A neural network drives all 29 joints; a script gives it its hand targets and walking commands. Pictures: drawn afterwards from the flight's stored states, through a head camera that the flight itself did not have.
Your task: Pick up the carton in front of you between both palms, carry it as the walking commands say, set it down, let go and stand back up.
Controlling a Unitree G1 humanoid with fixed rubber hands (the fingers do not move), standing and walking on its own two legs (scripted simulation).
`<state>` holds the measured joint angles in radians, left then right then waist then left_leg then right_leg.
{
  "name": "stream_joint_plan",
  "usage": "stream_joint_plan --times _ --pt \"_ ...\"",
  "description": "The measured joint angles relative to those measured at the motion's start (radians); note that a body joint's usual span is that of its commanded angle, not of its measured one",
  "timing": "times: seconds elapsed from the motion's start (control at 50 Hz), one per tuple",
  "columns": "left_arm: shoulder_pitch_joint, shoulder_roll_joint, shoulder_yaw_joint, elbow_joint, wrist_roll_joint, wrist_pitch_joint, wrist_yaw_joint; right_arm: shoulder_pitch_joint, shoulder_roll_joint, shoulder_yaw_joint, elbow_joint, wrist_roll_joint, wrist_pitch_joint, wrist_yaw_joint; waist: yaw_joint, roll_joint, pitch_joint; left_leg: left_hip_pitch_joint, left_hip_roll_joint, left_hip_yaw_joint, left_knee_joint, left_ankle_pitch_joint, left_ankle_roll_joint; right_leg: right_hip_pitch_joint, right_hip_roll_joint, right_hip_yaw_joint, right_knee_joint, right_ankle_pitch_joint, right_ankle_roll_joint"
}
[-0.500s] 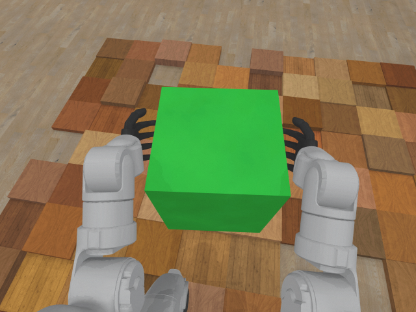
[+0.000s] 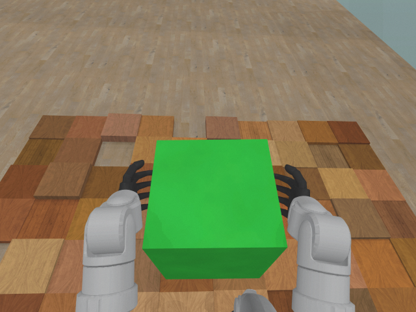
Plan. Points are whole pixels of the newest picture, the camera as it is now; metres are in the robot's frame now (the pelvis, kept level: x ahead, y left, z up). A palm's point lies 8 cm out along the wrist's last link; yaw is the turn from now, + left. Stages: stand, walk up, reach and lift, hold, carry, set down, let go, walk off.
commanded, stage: carry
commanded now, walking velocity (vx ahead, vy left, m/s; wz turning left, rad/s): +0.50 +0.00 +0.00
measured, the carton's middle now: (212, 215) +0.31 -0.01 +0.01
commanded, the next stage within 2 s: none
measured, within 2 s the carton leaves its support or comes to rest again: neither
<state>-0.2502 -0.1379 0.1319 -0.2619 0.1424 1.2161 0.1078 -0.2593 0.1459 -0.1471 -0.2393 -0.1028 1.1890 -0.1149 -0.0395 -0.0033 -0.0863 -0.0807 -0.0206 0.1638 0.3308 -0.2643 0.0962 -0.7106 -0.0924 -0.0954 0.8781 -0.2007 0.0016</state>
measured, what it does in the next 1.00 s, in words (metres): walks ahead: right foot, then left foot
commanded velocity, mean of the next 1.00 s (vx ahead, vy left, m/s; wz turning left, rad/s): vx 0.50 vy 0.00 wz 0.00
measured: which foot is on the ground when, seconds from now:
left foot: down 0.00-0.16, up 0.18-0.60, down 0.62-1.00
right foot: up 0.00-0.12, down 0.14-0.62, up 0.64-0.94, down 0.96-1.00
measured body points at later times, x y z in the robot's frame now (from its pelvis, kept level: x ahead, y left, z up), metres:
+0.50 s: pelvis +0.28 -0.02 +0.01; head +0.33 -0.01 +0.46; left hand +0.65 +0.16 +0.09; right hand +0.68 -0.14 +0.10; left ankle +0.40 +0.12 -0.69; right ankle +0.27 -0.10 -0.72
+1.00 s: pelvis +0.62 +0.00 -0.01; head +0.63 +0.00 +0.44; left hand +0.92 +0.14 +0.08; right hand +0.92 -0.15 +0.09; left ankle +0.45 +0.11 -0.73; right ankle +0.72 -0.09 -0.74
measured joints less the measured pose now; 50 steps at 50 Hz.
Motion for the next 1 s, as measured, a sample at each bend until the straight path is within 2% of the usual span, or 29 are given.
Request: stream_joint_plan --times 0.06,0.12,0.14,0.16,0.22,0.24,0.28,0.34,0.38,0.44,0.46,0.54,0.6,0.62,0.66,0.7,0.74,0.8,0.84,0.9,0.96,1.0 --pt "-0.05 0.023 0.006 0.028 -0.012 0.008 0.006 -0.053 -0.019 0.005 0.037 0.004 0.002 -0.004 -0.003 0.006 -0.011 0.071 0.007 -0.017 0.001 -0.065 -0.018 0.005 0.021 -0.037 -0.111 0.042 -0.033" --pt "-0.155 0.059 0.01 0.125 -0.027 0.013 0.018 -0.15 -0.064 0.005 0.12 0.017 0.013 -0.014 0.007 0.02 -0.014 0.113 0.028 -0.022 0.083 -0.161 -0.039 0.069 0.073 -0.087 -0.228 0.074 -0.076" --pt "-0.2 0.068 0.006 0.177 -0.031 0.01 0.026 -0.186 -0.086 0.005 0.158 0.023 0.015 -0.019 0.017 0.029 -0.01 0.101 0.045 -0.016 0.173 -0.199 -0.044 0.1 0.095 -0.093 -0.255 0.126 -0.096" --pt "-0.245 0.074 0.003 0.234 -0.032 -0.001 0.031 -0.226 -0.112 -0.001 0.202 0.031 0.013 -0.018 0.033 0.046 -0.003 0.051 0.07 -0.025 0.318 -0.176 -0.047 0.101 0.106 -0.101 -0.22 0.13 -0.112" --pt "-0.358 0.092 0.002 0.386 -0.038 -0.019 0.052 -0.336 -0.161 -0.024 0.344 0.049 0.006 -0.013 0.079 0.049 0.031 -0.202 0.032 -0.143 0.85 -0.17 -0.049 0.12 0.118 -0.096 -0.172 0.034 -0.122" --pt "-0.38 0.101 0.005 0.422 -0.044 -0.019 0.054 -0.365 -0.163 -0.032 0.384 0.046 0.007 -0.013 0.089 0.046 0.042 -0.278 0.023 -0.159 0.95 -0.167 -0.042 0.139 0.122 -0.093 -0.186 0.021 -0.121" --pt "-0.41 0.12 0.009 0.478 -0.061 -0.017 0.056 -0.409 -0.158 -0.044 0.444 0.032 0.012 -0.014 0.101 0.039 0.062 -0.408 0.029 -0.17 1.019 -0.148 -0.036 0.183 0.125 -0.088 -0.229 0.016 -0.115" --pt "-0.451 0.144 0.013 0.534 -0.086 -0.016 0.065 -0.449 -0.151 -0.055 0.485 0.011 0.014 -0.017 0.109 0.028 0.09 -0.545 0.062 -0.167 0.938 -0.135 -0.042 0.246 0.124 -0.082 -0.282 -0.002 -0.116" --pt "-0.476 0.15 0.02 0.559 -0.093 -0.019 0.07 -0.464 -0.146 -0.064 0.492 0.002 0.007 -0.02 0.108 0.022 0.1 -0.599 0.083 -0.159 0.819 -0.121 -0.052 0.283 0.121 -0.079 -0.308 -0.019 -0.114" --pt "-0.498 0.14 0.029 0.58 -0.088 -0.022 0.091 -0.471 -0.134 -0.08 0.487 -0.011 -0.009 -0.032 0.101 0.017 0.105 -0.619 0.102 -0.147 0.612 -0.033 -0.068 0.341 0.115 -0.073 -0.348 -0.048 -0.096" --pt "-0.501 0.133 0.033 0.581 -0.084 -0.023 0.104 -0.469 -0.129 -0.086 0.482 -0.015 -0.013 -0.034 0.098 0.016 0.104 -0.611 0.103 -0.144 0.544 0.005 -0.071 0.361 0.114 -0.071 -0.359 -0.059 -0.089" --pt "-0.479 0.107 0.05 0.545 -0.064 -0.014 0.105 -0.439 -0.115 -0.106 0.444 -0.014 -0.013 -0.033 0.084 0.012 0.09 -0.514 0.085 -0.12 0.28 0.127 -0.078 0.447 0.103 -0.06 -0.379 -0.127 -0.056" --pt "-0.435 0.094 0.054 0.473 -0.05 0.008 0.1 -0.411 -0.095 -0.104 0.397 -0.017 -0.004 -0.033 0.074 0.025 0.074 -0.359 0.071 -0.061 0.07 0.229 -0.071 0.48 0.092 -0.061 -0.281 -0.205 -0.03" --pt "-0.421 0.097 0.053 0.443 -0.05 0.013 0.099 -0.4 -0.082 -0.099 0.375 -0.02 -0.005 -0.036 0.067 0.021 0.067 -0.332 0.065 -0.056 0.072 0.243 -0.06 0.463 0.078 -0.06 -0.199 -0.212 -0.025" --pt "-0.392 0.103 0.062 0.384 -0.05 0.016 0.086 -0.368 -0.047 -0.091 0.321 -0.036 -0.019 -0.04 0.06 0.001 0.064 -0.306 0.042 -0.077 0.112 0.067 -0.038 0.386 0.07 -0.01 0.002 -0.26 -0.009" --pt "-0.349 0.087 0.071 0.32 -0.047 0.019 0.086 -0.312 -0.008 -0.085 0.249 -0.054 -0.016 -0.048 0.054 -0.01 0.072 -0.295 0.033 -0.071 0.14 0.047 -0.039 0.299 0.079 0.03 0.141 -0.295 0.001" --pt "-0.293 0.055 0.072 0.24 -0.037 0.036 0.088 -0.241 0.025 -0.084 0.155 -0.061 0.006 -0.053 0.051 0.007 0.075 -0.253 0.041 -0.073 0.107 0.055 -0.046 0.227 0.082 0.027 0.166 -0.272 0.012" --pt "-0.2 -0.006 0.062 0.106 -0.011 0.045 0.081 -0.132 0.058 -0.065 0.004 -0.064 0.032 -0.055 0.043 0.023 0.079 -0.168 0.052 -0.079 0.032 0.039 -0.054 0.155 0.071 0.016 0.052 -0.218 0.03" --pt "-0.136 -0.052 0.046 0.024 0.011 0.035 0.089 -0.089 0.034 -0.031 -0.052 -0.053 0.046 -0.049 0.036 0.022 0.078 -0.109 0.055 -0.081 -0.007 0.019 -0.061 0.128 0.061 0.009 -0.058 -0.146 0.038" --pt "-0.071 -0.032 -0.008 -0.045 0.014 0.044 0.097 -0.063 0.024 -0.001 -0.077 -0.036 0.052 -0.047 0.026 0.009 0.066 -0.015 0.054 -0.074 -0.041 -0.03 -0.076 0.125 0.058 -0.014 -0.227 -0.003 0.035" --pt "-0.051 -0.025 -0.009 -0.054 0.001 0.058 0.106 -0.053 0.02 0.018 -0.066 -0.031 0.06 -0.053 0.023 0.007 0.041 0.066 0.057 -0.069 -0.011 -0.116 -0.097 0.183 0.073 -0.061 -0.391 0.125 0.005" --pt "-0.057 -0.026 -0.009 -0.026 -0.005 0.058 0.112 -0.046 0.017 0.013 -0.053 -0.031 0.063 -0.056 0.024 0.034 0.019 0.05 0.089 -0.068 0.139 -0.197 -0.11 0.269 0.091 -0.101 -0.426 -0.044 -0.025"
